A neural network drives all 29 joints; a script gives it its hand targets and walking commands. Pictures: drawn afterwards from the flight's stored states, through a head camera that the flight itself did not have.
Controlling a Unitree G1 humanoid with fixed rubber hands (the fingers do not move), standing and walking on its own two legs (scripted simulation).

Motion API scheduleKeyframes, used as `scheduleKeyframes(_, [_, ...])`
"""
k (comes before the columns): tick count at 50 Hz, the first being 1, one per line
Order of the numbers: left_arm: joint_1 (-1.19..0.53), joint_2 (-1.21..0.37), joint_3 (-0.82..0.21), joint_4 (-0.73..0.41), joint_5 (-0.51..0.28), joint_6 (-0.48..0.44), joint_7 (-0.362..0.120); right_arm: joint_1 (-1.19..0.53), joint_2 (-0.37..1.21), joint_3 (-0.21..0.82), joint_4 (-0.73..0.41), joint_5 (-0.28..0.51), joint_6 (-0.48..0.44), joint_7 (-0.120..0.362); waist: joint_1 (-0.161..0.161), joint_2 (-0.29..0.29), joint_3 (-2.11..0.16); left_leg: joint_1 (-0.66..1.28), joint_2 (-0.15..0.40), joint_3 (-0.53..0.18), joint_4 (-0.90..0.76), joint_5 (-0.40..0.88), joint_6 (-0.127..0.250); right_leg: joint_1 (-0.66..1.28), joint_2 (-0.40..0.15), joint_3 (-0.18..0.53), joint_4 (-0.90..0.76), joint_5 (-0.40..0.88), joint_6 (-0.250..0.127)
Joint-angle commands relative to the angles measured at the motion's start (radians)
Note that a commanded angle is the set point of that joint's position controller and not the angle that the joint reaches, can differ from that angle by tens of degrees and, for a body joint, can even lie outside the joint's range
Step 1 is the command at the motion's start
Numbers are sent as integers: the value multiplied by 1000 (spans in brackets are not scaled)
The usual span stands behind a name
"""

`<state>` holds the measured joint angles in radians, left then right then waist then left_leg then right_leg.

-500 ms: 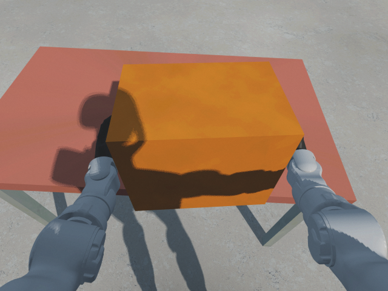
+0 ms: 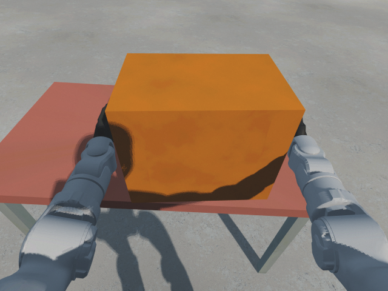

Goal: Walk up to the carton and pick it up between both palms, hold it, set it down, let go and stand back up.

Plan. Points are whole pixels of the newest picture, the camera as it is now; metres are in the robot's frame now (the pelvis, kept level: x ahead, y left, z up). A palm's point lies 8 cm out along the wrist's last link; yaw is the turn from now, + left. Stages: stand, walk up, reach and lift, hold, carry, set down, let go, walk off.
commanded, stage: reach and lift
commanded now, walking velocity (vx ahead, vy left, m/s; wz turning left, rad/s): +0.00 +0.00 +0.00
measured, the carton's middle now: (199, 128) +0.45 -0.01 +0.12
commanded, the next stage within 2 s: hold in 1.46 s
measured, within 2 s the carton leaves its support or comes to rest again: neither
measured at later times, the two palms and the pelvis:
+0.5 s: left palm (96, 138) +0.40 +0.20 +0.14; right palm (292, 139) +0.39 -0.21 +0.14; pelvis +0.04 +0.00 +0.01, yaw +0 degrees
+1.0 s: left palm (90, 133) +0.38 +0.20 +0.17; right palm (299, 136) +0.38 -0.21 +0.17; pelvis +0.03 -0.01 +0.01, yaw -1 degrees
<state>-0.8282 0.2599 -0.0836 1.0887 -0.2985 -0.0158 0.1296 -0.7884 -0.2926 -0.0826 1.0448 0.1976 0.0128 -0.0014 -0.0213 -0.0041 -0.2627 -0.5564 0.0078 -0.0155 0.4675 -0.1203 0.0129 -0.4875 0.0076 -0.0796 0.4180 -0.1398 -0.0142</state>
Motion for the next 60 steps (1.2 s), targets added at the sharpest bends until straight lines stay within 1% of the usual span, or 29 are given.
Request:
scheduleKeyframes(1, [-931, -714, -145, -455, 79, -20, -203, -883, 707, 224, -397, -5, -34, 166, 5, -2, -522, 356, -24, -51, -108, 7, -2, 261, 13, 76, -93, 5, 10])
scheduleKeyframes(4, [-865, -689, -77, -432, 122, 34, -225, -854, 692, 198, -376, -7, -7, 157, 14, -13, -446, 392, -25, -34, -144, 26, 2, 319, 11, 76, -125, 32, 16])
scheduleKeyframes(5, [-854, -674, -59, -443, 137, 50, -232, -839, 689, 186, -366, -12, 2, 153, 13, -10, -420, 401, -27, -27, -156, 30, 4, 335, 9, 77, -135, 33, 19])
scheduleKeyframes(8, [-805, -676, -54, -512, 157, 92, -241, -805, 684, 182, -398, -8, 7, 145, 9, 7, -403, 469, -26, -17, -163, 99, -5, 367, 13, 71, -149, 85, 20])
scheduleKeyframes(10, [-771, -687, -67, -581, 163, 118, -244, -787, 686, 198, -450, 1, 11, 140, 6, 9, -411, 506, -25, -12, -160, 149, -10, 393, 19, 67, -154, 125, 21])
scheduleKeyframes(13, [-741, -691, -91, -670, 169, 162, -246, -752, 683, 214, -503, 3, 28, 132, -7, 20, -378, 542, -28, -8, -165, 175, -17, 404, 22, 61, -163, 151, 21])
scheduleKeyframes(15, [-710, -697, -118, -751, 168, 193, -244, -739, 686, 244, -572, 22, 38, 125, -9, 32, -395, 571, -30, -10, -155, 223, -24, 415, 26, 61, -158, 192, 22])
scheduleKeyframes(17, [-677, -709, -158, -838, 157, 224, -239, -719, 682, 276, -648, 46, 51, 116, -20, 52, -428, 618, -32, -16, -136, 285, -37, 413, 34, 58, -159, 235, 19])
scheduleKeyframes(18, [-660, -718, -185, -899, 148, 238, -235, -707, 684, 299, -693, 63, 59, 112, -23, 60, -437, 641, -31, -22, -127, 328, -45, 418, 38, 59, -154, 265, 17])
scheduleKeyframes(19, [-638, -727, -206, -953, 141, 253, -231, -687, 685, 321, -744, 81, 70, 107, -29, 63, -453, 660, -33, -24, -113, 369, -51, 421, 43, 57, -154, 300, 17])
scheduleKeyframes(21, [-592, -724, -234, -1040, 133, 283, -226, -649, 674, 356, -830, 106, 93, 96, -36, 64, -458, 681, -33, -33, -101, 409, -58, 426, 49, 58, -150, 334, 17])
scheduleKeyframes(23, [-543, -722, -252, -1116, 129, 319, -227, -630, 674, 388, -925, 130, 122, 88, -36, 58, -441, 675, -38, -35, -99, 421, -58, 433, 52, 60, -148, 357, 20])
scheduleKeyframes(25, [-500, -707, -269, -1193, 127, 351, -227, -582, 660, 407, -989, 145, 153, 80, -47, 58, -436, 681, -40, -40, -94, 434, -60, 443, 55, 60, -142, 380, 19])
scheduleKeyframes(26, [-476, -697, -272, -1227, 126, 367, -229, -566, 657, 421, -1030, 155, 168, 78, -46, 55, -433, 685, -41, -41, -93, 440, -58, 445, 55, 64, -142, 395, 22])
scheduleKeyframes(28, [-434, -675, -267, -1264, 131, 399, -233, -535, 644, 427, -1090, 162, 198, 73, -46, 46, -407, 674, -41, -42, -98, 428, -55, 452, 53, 67, -143, 399, 26])
scheduleKeyframes(29, [-415, -662, -259, -1276, 139, 414, -237, -516, 642, 431, -1101, 161, 214, 71, -45, 40, -395, 660, -45, -41, -102, 405, -50, 461, 49, 72, -139, 401, 29])
scheduleKeyframes(33, [-339, -611, -212, -1293, 162, 468, -258, -478, 629, 451, -1161, 172, 266, 64, -20, -1, -348, 604, -50, -28, -122, 362, -27, 525, 40, 87, -125, 446, 45])
scheduleKeyframes(35, [-307, -595, -185, -1279, 177, 489, -274, -474, 626, 458, -1174, 173, 286, 59, -10, -8, -316, 573, -54, -21, -136, 333, -17, 559, 33, 95, -121, 462, 51])
scheduleKeyframes(37, [-302, -580, -175, -1276, 180, 502, -287, -471, 625, 460, -1175, 174, 299, 59, -4, -18, -301, 556, -53, -14, -147, 309, -11, 569, 33, 98, -121, 451, 53])
scheduleKeyframes(40, [-303, -573, -164, -1263, 184, 519, -298, -478, 624, 450, -1162, 170, 313, 60, 0, -15, -278, 548, -51, -9, -154, 282, -11, 559, 32, 96, -125, 416, 48])
scheduleKeyframes(42, [-311, -572, -166, -1263, 182, 525, -306, -484, 629, 445, -1159, 172, 318, 61, -6, -4, -282, 560, -51, -4, -153, 286, -11, 553, 32, 97, -128, 415, 47])
scheduleKeyframes(45, [-333, -568, -160, -1247, 179, 533, -312, -501, 631, 429, -1140, 167, 328, 63, -16, -3, -264, 560, -52, -3, -161, 254, -13, 535, 31, 94, -137, 377, 43])
scheduleKeyframes(46, [-336, -566, -154, -1233, 182, 535, -314, -501, 628, 427, -1126, 162, 332, 63, -13, -5, -256, 559, -52, 0, -163, 242, -12, 527, 30, 92, -141, 362, 44])
scheduleKeyframes(48, [-360, -571, -159, -1235, 177, 536, -316, -517, 634, 415, -1114, 159, 332, 66, -22, 10, -267, 567, -53, -2, -163, 236, -15, 515, 31, 89, -142, 341, 38])
scheduleKeyframes(51, [-403, -579, -170, -1227, 170, 537, -313, -546, 633, 393, -1096, 152, 333, 72, -36, 30, -281, 595, -49, -6, -161, 220, -24, 471, 33, 79, -154, 281, 29])
scheduleKeyframes(52, [-422, -581, -171, -1228, 165, 535, -311, -558, 636, 388, -1086, 151, 334, 76, -38, 26, -282, 597, -48, -8, -162, 209, -24, 458, 34, 77, -157, 263, 27])
scheduleKeyframes(54, [-445, -584, -172, -1213, 165, 534, -308, -572, 635, 372, -1064, 141, 333, 82, -43, 36, -286, 604, -47, -11, -164, 192, -27, 436, 33, 71, -162, 228, 22])
scheduleKeyframes(57, [-468, -591, -174, -1200, 160, 533, -299, -596, 631, 361, -1050, 138, 330, 90, -45, 40, -310, 616, -41, -17, -159, 191, -29, 415, 35, 64, -166, 206, 16])
scheduleKeyframes(60, [-492, -603, -175, -1185, 163, 539, -293, -615, 626, 341, -1018, 132, 329, 96, -51, 57, -312, 623, -36, -23, -160, 178, -34, 402, 37, 60, -170, 176, 9])
